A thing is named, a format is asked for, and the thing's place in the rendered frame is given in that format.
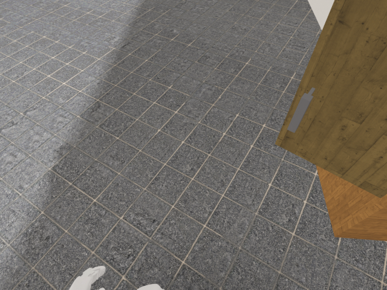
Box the cupboard door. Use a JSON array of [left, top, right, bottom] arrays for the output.
[[275, 0, 387, 198]]

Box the handle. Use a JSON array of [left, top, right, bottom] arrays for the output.
[[287, 87, 315, 133]]

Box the left robot hand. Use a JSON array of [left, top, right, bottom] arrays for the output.
[[69, 266, 106, 290]]

